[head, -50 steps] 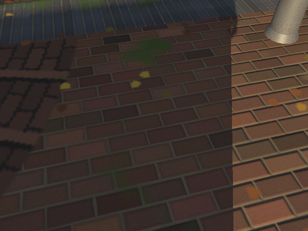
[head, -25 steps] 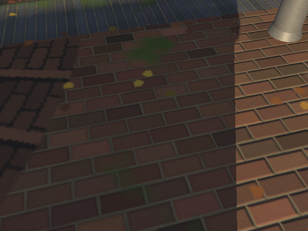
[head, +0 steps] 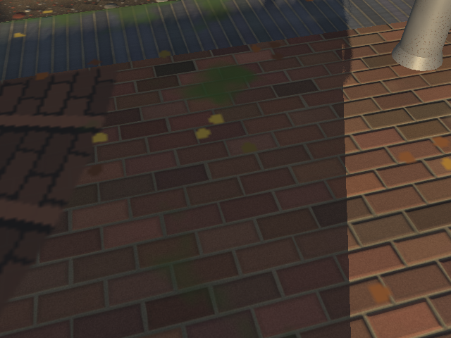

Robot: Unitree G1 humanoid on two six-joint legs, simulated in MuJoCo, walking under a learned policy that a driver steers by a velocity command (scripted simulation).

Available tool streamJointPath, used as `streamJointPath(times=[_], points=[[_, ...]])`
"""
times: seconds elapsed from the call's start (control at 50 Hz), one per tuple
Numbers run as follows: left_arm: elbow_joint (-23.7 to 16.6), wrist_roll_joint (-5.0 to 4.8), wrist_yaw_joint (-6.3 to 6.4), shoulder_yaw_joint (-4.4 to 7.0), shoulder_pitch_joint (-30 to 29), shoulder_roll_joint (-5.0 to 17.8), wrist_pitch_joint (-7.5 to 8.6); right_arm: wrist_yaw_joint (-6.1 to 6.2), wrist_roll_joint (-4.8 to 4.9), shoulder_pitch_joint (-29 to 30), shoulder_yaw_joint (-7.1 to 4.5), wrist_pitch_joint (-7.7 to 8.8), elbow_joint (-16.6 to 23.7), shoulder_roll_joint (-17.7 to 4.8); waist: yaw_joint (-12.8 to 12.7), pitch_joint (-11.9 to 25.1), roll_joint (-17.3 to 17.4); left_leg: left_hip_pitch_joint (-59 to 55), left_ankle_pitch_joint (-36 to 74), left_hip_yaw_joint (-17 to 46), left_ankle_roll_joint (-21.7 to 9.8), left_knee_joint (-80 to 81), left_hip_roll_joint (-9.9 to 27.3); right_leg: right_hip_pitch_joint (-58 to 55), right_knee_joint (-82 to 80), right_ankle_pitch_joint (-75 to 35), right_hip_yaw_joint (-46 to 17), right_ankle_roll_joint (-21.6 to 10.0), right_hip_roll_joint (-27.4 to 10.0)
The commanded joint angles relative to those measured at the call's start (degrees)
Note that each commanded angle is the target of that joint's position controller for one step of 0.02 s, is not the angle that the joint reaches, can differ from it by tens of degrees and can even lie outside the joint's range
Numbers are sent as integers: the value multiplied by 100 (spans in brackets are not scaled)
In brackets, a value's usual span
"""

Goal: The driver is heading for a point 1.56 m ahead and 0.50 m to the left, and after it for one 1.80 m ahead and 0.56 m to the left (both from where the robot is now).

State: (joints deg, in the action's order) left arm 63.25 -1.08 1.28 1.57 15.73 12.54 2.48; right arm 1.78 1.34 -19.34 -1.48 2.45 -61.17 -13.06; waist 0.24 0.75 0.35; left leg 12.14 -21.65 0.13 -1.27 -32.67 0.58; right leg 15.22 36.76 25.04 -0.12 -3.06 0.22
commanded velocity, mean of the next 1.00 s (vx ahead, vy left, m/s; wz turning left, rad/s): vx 0.45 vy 0.00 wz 0.33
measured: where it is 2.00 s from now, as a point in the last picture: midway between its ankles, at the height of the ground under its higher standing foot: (137, 220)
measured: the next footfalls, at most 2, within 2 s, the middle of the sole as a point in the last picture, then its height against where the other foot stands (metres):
left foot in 0.50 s outside the picture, level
right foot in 1.00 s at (233, 283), level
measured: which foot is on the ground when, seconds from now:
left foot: down 0.00-0.08, up 0.10-0.48, down 0.50-1.00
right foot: down 0.00-0.52, up 0.54-0.98, down 1.00-1.00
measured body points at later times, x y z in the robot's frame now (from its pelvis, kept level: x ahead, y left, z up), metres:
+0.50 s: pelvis +0.22 +0.02 -0.02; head +0.26 +0.03 +0.43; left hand +0.10 +0.27 -0.16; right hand +0.48 -0.18 -0.11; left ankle +0.36 +0.12 -0.73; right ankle +0.00 -0.11 -0.72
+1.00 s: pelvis +0.51 +0.06 +0.00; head +0.54 +0.08 +0.44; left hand +0.65 +0.37 -0.08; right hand +0.62 -0.21 -0.12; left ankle +0.36 +0.12 -0.73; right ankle +0.68 +0.00 -0.73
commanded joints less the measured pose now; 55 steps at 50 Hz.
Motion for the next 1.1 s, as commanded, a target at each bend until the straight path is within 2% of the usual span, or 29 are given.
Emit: streamJointPath(times=[0.02,0.06,0.08,0.1,0.12,0.14,0.18,0.22,0.32,0.38,0.42,0.48,0.5,0.52,0.54,0.56,0.58,0.6,0.66,0.76,0.82,0.9,0.94,0.98,1.0,1.02,1.04,1.06,1.1], points=[[-369,-58,-103,34,-264,241,270,-31,32,-129,-217,124,229,-1000,-71,-902,895,520,-2266,2417,-1123,2086,1600,661,167,8,203,-226,-21],[-34,-80,-100,81,644,293,303,-68,74,594,-191,119,541,-923,-576,-946,661,1473,-1465,1470,-706,1445,994,-900,-1090,-280,80,-360,-17],[194,-55,-77,216,1356,734,320,-88,73,939,-115,173,736,-617,-801,-835,-248,2237,-512,473,-299,55,329,-1689,-1640,19,-1107,-583,-642],[328,-75,-132,410,2089,1462,352,-77,31,1020,-64,309,991,-383,-931,-520,-1758,3146,-337,-358,21,-1912,-275,-2537,-2461,60,-3242,-1221,-1817],[244,60,-157,294,1980,1144,428,-81,82,1080,-108,412,1023,-557,-802,-509,-1304,3804,-958,212,-49,-3150,-162,-2692,-2539,-449,-3986,-1468,-2243],[119,88,-161,202,1667,804,485,-146,151,905,-114,474,963,-563,-559,-624,-790,4158,-651,447,-195,-3779,80,-2774,-2384,-965,-3456,-1339,-2138],[-33,62,-208,116,1332,625,471,-231,102,960,-148,540,947,-576,-361,-632,-361,4456,166,334,-341,-3788,410,-2791,-2419,-1915,-2367,-1012,-1825],[-52,86,-181,9,1380,353,356,-310,44,1155,-183,512,1036,-514,-307,-594,-454,4103,606,119,-285,-3328,586,-2485,-2582,-2749,-1530,-757,-1481],[-287,156,35,45,1103,760,284,-407,20,2158,23,328,1490,-56,-360,-863,-515,2589,2045,-385,-12,-1054,335,-885,-3222,-2650,-141,-584,-1021],[-214,57,35,128,1308,932,340,-446,61,2478,4,254,1711,-273,-342,-960,-574,2223,2288,-362,-221,-388,232,-1177,-3343,-2835,122,-553,-1306],[-253,47,24,161,1246,952,320,-503,44,2521,-55,264,1819,-429,-211,-845,-549,2079,2154,-419,-463,-123,84,-1728,-2902,-4088,359,-430,-1435],[-444,164,63,229,998,1133,144,-548,58,1113,-356,237,1512,-901,605,238,-768,321,1712,-751,-819,-208,-508,-2036,-669,-6874,762,-141,-1367],[-579,189,81,211,960,1139,122,-505,76,311,-520,180,1309,-1182,967,631,-633,-1074,1657,-351,-998,-147,-408,-1089,714,-6340,815,37,-1197],[-856,281,6,36,1361,550,231,-424,-17,-350,-664,139,1266,-1770,750,1464,751,-3237,811,2394,-1854,89,1109,1193,3164,-3102,787,370,-393],[-897,156,-110,-80,1385,290,506,-408,-48,-365,-588,129,1275,-1653,597,2224,1195,-3765,-311,5091,-2455,1560,2018,2295,4555,529,-272,367,370],[-1124,-80,-168,79,684,801,693,-401,-65,-72,-491,188,1280,-1270,666,1325,873,-3143,-452,4527,-2030,1830,1758,2953,4834,239,-755,158,-14],[-1306,-153,-151,107,262,971,777,-403,-56,359,-428,243,1380,-1062,484,645,434,-2171,19,3606,-1778,1888,1546,2966,4522,-283,-629,36,-297],[-1312,-77,-84,159,131,1005,778,-432,-76,814,-370,291,1509,-917,190,257,-148,-1159,700,2927,-1637,1989,1285,2613,4014,-636,-578,39,-529],[-1421,105,15,247,340,879,526,-402,-121,1202,-327,314,1680,-828,-294,-19,100,342,1536,2020,-1579,2263,842,1686,3064,-831,-564,210,-839],[-1985,235,70,250,-879,732,419,-182,-64,494,-404,303,1611,-1106,31,-284,192,749,1733,1483,-1391,2310,461,1882,945,-2448,-345,563,-577],[-2221,162,-10,185,-1547,593,477,-114,0,145,-427,234,1569,-1143,314,-227,325,590,1556,1470,-1166,2132,358,1526,-274,-3205,-270,582,-258],[-2473,79,-138,214,-1964,793,554,-70,42,-204,-423,138,1506,-1069,431,-137,374,-242,1421,2066,-1098,1547,600,1501,-921,-2939,-478,525,-112],[-2528,56,-193,256,-1923,934,624,-39,7,-196,-445,88,1558,-1111,327,-78,498,-577,1648,2410,-1052,1162,729,1288,-1107,-2376,-506,423,-47],[-2361,60,-179,357,-1164,1134,682,-37,-9,-54,-418,46,1662,-1023,-101,216,652,-571,2216,2456,-869,538,539,216,-1468,-2157,-382,145,-37],[-2256,159,-138,446,-361,1391,709,-77,-60,42,-312,71,1778,-751,-490,933,428,-72,2185,2121,-684,-659,230,-1207,-1252,-2152,-838,-213,-648],[-2164,274,-83,580,485,1864,652,-87,20,-440,-222,121,1920,-439,-521,1846,-722,1736,890,1239,-220,-2542,-552,-3435,-1287,-1494,-2716,-973,-1908],[-2019,132,-125,570,688,1705,562,-99,81,-784,-180,166,2021,-588,-393,2080,-1942,3009,-1295,983,-115,-3683,-496,-3939,-1719,-483,-4489,-1364,-2637],[-2172,84,-114,424,377,1134,515,-101,130,-501,-309,139,1941,-1131,-477,1287,-1124,3423,-907,1105,-70,-4202,-106,-3303,-1831,81,-3924,-1117,-2442],[-2223,137,-103,329,-165,879,422,-102,13,224,-354,88,2106,-1103,-373,202,-353,3263,-48,788,6,-4003,251,-1796,-2140,-899,-2389,-760,-1878]])
Keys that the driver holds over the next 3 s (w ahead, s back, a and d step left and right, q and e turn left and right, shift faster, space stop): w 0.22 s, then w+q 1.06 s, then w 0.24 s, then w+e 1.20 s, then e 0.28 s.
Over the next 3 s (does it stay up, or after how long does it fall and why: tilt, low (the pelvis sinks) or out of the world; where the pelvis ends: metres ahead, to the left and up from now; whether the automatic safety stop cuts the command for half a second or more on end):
stays up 1.45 0.51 -0.01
